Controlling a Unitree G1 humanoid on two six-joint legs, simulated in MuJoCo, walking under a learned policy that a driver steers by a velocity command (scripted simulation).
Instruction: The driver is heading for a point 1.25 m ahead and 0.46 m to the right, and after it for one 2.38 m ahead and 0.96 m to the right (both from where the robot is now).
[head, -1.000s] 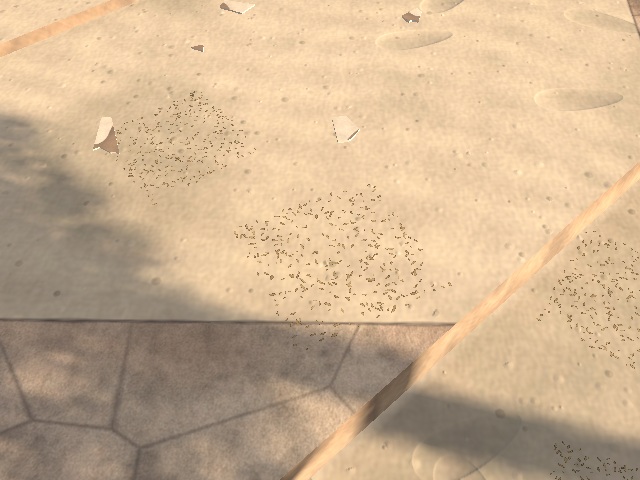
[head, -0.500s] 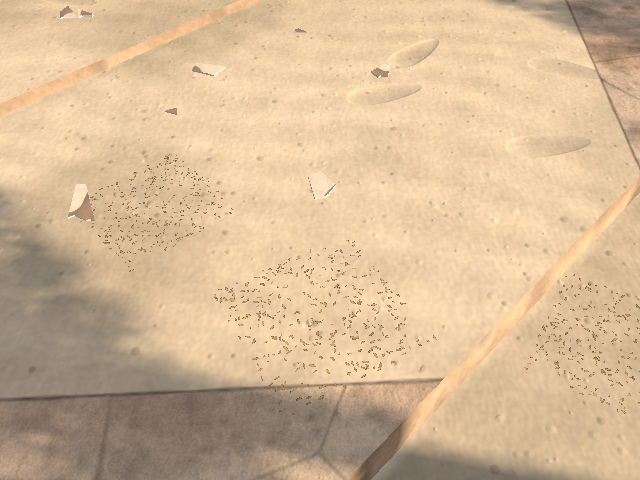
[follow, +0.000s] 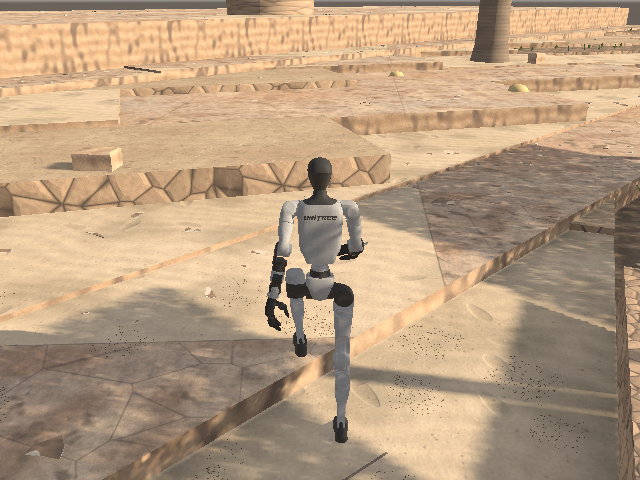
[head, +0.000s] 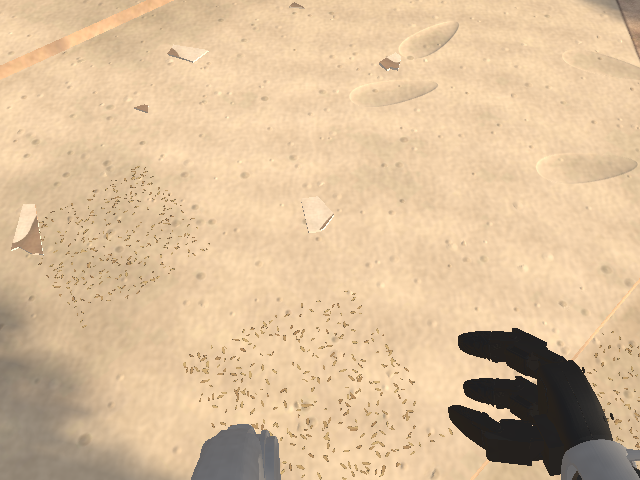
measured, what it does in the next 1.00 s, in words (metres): climbs, turning right: left foot 0.13 m higher, then right foot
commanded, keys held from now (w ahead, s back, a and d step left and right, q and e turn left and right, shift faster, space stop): w+shift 0.04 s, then w+e+shift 0.96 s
